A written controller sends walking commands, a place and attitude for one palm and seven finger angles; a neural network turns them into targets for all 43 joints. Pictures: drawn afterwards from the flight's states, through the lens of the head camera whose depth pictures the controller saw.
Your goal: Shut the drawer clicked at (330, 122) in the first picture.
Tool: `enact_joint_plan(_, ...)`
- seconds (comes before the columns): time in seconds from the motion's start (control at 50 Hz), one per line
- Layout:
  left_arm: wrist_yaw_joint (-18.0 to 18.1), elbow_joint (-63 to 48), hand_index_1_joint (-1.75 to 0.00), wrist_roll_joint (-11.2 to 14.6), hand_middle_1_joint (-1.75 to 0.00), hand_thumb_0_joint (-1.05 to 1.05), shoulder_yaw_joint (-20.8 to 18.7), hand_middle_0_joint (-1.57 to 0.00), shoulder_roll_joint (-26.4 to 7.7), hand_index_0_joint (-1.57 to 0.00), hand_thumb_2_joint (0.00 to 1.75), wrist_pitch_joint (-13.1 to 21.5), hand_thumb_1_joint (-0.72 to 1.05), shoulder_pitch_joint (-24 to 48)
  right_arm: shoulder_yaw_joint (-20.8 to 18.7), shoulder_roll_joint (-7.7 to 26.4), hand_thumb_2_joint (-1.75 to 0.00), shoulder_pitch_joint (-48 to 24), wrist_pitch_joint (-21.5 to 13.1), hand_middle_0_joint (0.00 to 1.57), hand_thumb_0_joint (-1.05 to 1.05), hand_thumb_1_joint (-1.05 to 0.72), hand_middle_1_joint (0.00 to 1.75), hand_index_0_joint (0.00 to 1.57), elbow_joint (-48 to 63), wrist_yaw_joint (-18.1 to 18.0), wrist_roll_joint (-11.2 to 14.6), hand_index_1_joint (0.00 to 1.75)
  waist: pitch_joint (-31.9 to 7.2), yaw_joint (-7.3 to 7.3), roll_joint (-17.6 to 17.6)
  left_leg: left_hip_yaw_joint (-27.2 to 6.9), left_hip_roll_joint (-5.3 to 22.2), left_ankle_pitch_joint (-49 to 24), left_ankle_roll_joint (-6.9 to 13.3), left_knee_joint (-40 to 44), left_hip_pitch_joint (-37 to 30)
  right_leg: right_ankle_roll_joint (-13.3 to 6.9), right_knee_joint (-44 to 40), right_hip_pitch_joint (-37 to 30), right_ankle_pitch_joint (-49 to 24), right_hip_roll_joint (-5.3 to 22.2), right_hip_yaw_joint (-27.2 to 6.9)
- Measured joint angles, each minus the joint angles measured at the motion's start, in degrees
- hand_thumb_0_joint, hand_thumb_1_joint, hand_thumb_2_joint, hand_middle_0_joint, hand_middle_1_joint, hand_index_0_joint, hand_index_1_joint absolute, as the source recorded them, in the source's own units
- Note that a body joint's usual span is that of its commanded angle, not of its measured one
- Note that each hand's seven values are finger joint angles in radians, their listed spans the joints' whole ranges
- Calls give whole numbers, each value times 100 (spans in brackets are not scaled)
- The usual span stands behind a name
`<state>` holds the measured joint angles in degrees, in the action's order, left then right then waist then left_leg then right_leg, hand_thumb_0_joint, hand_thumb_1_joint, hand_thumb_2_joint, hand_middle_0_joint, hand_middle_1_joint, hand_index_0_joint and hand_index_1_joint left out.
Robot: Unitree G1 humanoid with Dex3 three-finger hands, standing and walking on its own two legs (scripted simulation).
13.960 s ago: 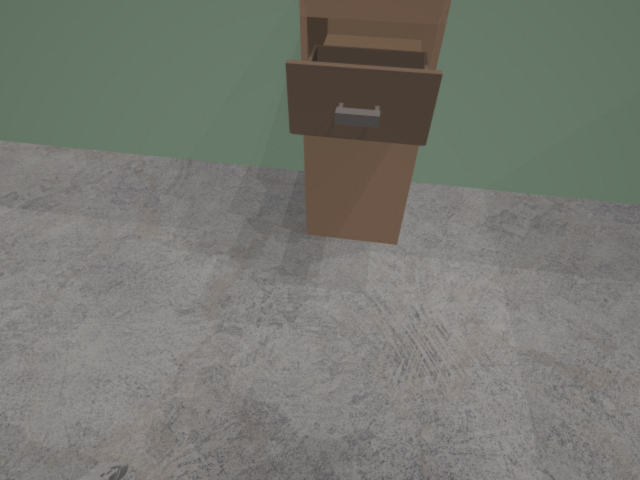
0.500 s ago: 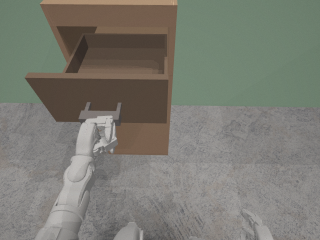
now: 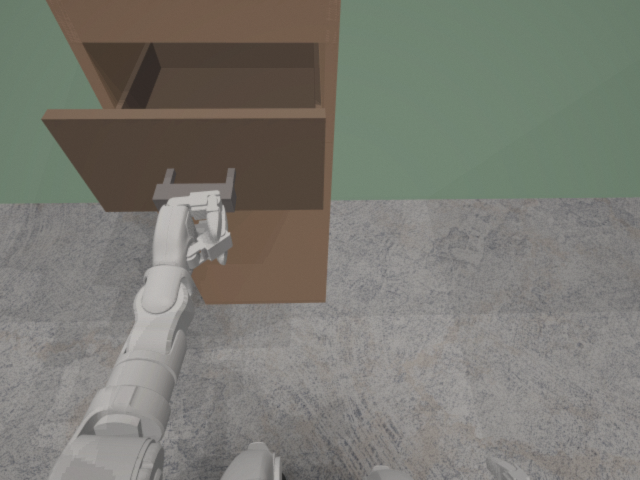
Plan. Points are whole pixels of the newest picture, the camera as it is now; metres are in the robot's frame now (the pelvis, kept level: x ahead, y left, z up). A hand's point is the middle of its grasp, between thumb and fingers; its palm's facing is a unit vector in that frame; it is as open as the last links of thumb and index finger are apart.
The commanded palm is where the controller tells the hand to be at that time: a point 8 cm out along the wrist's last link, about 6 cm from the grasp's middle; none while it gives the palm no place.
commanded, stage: push the drawer shut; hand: left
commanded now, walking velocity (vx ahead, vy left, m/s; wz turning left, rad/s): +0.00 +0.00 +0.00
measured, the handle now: (198, 186) +0.49 +0.16 +0.07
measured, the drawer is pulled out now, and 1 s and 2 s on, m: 0.17 0.06 0.00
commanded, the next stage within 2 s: none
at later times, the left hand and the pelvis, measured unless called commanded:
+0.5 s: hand (227, 199) +0.47 +0.12 +0.07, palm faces -0.01 -1.00 -0.04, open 3.2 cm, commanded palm +0.46 +0.18 +0.07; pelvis +0.00 -0.01 -0.01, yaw -1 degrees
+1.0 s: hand (229, 167) +0.52 +0.13 +0.07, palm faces -0.01 -1.00 -0.03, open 3.3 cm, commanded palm +0.52 +0.17 +0.07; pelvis +0.00 +0.00 -0.02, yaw -2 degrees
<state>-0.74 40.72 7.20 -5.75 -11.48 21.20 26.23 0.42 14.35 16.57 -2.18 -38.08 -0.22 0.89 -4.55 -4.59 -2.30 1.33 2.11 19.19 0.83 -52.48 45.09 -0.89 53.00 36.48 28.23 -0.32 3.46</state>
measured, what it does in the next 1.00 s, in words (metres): stands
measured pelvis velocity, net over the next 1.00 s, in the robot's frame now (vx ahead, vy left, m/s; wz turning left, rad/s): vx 0.00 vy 0.00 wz -0.04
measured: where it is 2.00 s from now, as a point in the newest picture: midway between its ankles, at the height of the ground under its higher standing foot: outside the picture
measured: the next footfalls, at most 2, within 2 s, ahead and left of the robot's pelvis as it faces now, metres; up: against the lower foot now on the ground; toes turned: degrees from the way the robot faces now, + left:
none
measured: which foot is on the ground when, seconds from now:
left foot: down 0.00-1.00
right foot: down 0.00-1.00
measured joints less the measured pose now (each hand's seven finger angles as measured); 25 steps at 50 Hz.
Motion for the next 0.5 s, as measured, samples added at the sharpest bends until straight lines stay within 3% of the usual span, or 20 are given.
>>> enact_joint_plan(0.5, -387, 1856, -160, -126, -160, 3, -743, -140, -560, -140, 91, 254, 74, 1669, 23, 34, -90, 263, 130, 20, 1, -91, 30, 21, -75, 5, -67, 30, -47, -246, -9, -69, 107, 82, -43, -370, 642, -61, 343, 627, 75, -106, 41)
